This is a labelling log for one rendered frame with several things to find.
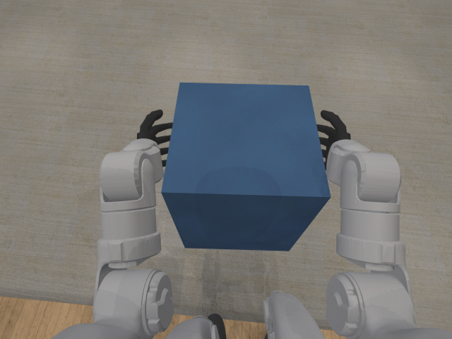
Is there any carton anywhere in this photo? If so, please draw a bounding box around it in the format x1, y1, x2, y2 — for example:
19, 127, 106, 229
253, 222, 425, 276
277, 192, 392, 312
161, 83, 331, 251

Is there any left robot upper arm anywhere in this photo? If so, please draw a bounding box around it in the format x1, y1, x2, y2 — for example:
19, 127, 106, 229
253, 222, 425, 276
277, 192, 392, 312
51, 268, 174, 339

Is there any left robot forearm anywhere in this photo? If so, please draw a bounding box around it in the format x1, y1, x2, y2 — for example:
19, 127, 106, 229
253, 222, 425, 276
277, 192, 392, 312
93, 138, 164, 321

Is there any robot left hand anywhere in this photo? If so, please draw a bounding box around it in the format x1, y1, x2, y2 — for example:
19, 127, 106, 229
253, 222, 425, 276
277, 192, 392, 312
137, 109, 173, 167

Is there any right robot forearm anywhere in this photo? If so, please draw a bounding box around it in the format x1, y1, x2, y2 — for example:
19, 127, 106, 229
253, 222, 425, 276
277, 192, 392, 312
326, 139, 415, 313

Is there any left robot thigh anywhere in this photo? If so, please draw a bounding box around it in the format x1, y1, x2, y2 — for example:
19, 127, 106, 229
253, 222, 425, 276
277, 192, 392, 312
165, 318, 219, 339

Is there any left robot foot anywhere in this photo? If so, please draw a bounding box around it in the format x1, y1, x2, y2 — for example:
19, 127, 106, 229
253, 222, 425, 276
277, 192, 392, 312
207, 314, 227, 339

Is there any right robot upper arm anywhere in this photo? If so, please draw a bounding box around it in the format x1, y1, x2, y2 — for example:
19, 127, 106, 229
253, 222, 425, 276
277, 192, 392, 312
326, 271, 452, 339

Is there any robot right hand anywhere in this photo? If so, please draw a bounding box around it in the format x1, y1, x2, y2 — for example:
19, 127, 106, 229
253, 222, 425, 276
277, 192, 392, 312
317, 110, 350, 168

